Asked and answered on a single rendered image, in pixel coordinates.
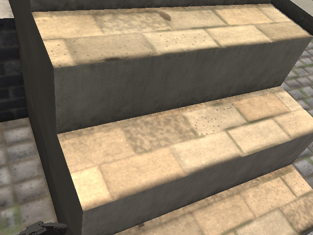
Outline left robot hand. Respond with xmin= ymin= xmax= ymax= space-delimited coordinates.
xmin=16 ymin=220 xmax=68 ymax=235

